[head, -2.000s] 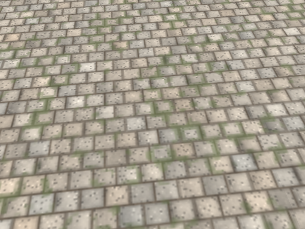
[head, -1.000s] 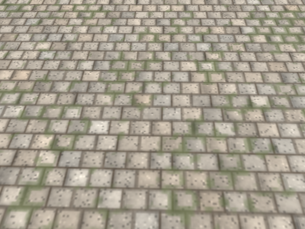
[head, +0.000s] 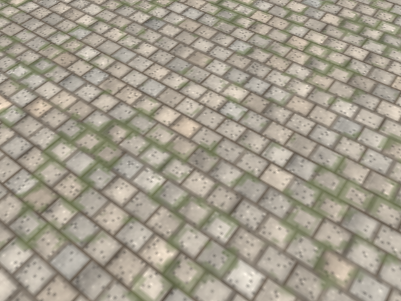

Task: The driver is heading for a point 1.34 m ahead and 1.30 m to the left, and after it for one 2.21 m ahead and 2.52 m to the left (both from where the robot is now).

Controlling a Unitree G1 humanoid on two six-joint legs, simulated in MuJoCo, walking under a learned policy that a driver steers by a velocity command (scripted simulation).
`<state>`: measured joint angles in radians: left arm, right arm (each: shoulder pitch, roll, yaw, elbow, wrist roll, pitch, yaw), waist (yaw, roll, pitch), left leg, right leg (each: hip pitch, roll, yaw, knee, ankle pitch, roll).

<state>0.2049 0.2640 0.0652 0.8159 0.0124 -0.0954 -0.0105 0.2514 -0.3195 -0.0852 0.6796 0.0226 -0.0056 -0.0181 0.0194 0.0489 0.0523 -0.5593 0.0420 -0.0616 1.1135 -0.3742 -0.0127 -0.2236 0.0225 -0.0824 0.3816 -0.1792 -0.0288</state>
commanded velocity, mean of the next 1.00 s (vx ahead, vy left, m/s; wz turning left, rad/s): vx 0.07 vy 0.00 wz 0.47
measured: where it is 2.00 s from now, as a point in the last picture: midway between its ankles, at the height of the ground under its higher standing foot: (140, 291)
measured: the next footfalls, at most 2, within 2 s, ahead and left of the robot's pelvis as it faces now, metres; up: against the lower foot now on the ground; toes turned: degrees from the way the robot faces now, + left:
left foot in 0.26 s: +0.23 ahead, +0.14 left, +0.00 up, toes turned +10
right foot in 0.68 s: +0.28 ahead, -0.05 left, +0.00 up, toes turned +27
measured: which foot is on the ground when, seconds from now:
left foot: up 0.00-0.24, down 0.26-0.68, up 0.70-0.98, down 1.00-1.00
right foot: down 0.00-0.26, up 0.28-0.66, down 0.68-1.00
